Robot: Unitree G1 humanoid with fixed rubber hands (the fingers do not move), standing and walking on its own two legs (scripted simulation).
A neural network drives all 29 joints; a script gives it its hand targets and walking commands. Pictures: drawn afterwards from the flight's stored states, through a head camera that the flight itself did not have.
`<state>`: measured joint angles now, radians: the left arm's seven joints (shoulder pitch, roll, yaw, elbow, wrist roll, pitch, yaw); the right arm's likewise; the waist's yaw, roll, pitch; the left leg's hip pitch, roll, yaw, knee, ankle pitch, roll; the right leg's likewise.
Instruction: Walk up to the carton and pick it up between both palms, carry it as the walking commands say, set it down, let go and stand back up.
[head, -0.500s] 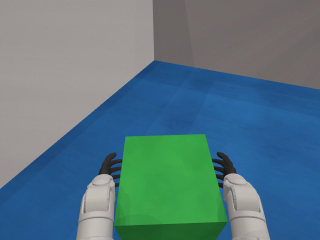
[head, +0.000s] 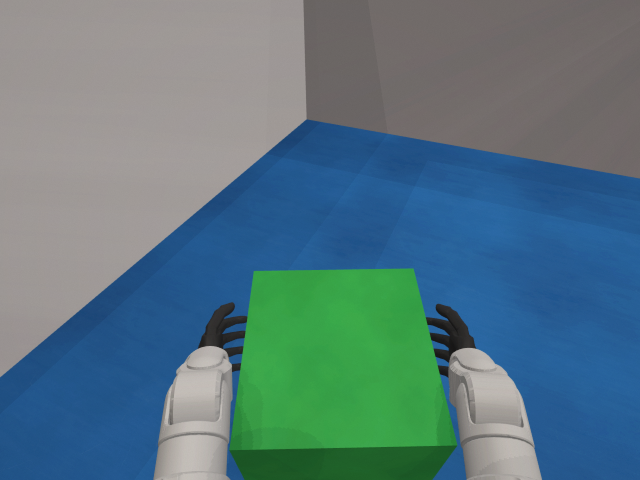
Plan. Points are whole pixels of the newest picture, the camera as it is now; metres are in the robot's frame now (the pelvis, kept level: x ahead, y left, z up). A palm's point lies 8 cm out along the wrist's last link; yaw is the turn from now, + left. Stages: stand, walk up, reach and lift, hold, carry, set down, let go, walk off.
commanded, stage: hold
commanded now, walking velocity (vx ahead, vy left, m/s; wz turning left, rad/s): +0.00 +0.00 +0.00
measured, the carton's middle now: (335, 385) +0.29 +0.00 -0.03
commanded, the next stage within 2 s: carry in 0.44 s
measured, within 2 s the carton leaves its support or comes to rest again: neither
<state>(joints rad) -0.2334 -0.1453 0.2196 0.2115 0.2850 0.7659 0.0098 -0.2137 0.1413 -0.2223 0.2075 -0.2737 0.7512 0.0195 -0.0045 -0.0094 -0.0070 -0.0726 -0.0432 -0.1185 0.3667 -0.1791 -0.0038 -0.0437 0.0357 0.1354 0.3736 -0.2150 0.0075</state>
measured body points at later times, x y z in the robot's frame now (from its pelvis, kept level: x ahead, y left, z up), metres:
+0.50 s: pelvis +0.00 -0.01 -0.01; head -0.04 +0.00 +0.44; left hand +0.29 +0.16 +0.04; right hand +0.29 -0.16 +0.04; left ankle +0.02 +0.12 -0.75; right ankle +0.00 -0.13 -0.75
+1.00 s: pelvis -0.03 +0.03 -0.02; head -0.02 +0.05 +0.43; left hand +0.22 +0.32 +0.08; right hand +0.33 +0.01 +0.08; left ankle +0.00 +0.11 -0.75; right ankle -0.01 -0.10 -0.70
